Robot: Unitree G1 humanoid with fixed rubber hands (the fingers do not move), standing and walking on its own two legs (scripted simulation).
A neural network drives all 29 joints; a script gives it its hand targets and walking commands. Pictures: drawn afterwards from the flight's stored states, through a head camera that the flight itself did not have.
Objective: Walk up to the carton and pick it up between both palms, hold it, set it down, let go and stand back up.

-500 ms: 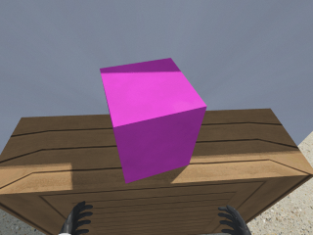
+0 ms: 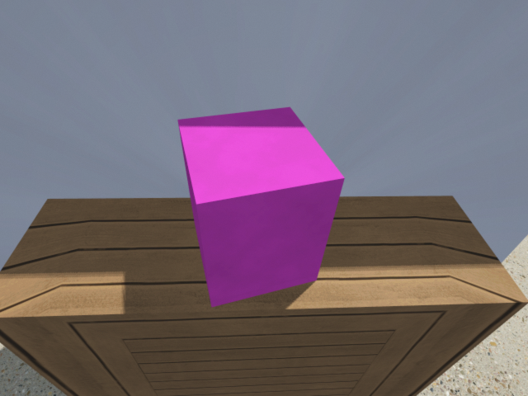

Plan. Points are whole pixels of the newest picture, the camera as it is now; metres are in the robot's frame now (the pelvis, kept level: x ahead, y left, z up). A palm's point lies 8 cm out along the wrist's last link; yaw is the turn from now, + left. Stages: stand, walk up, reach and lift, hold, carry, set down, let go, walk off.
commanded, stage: stand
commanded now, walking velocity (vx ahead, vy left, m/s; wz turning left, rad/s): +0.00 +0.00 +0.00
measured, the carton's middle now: (251, 205) +0.43 +0.02 +0.08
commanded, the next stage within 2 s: none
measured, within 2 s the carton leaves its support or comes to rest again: neither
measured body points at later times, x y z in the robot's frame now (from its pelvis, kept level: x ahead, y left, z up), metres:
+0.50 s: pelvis -0.05 +0.03 +0.00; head -0.07 +0.04 +0.45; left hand -0.02 +0.28 -0.15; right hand -0.04 -0.24 -0.13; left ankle +0.03 +0.14 -0.74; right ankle -0.05 -0.12 -0.74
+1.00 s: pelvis -0.05 +0.02 -0.01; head -0.06 +0.03 +0.44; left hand -0.06 +0.27 -0.15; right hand -0.04 -0.24 -0.14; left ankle +0.03 +0.14 -0.74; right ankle -0.05 -0.12 -0.74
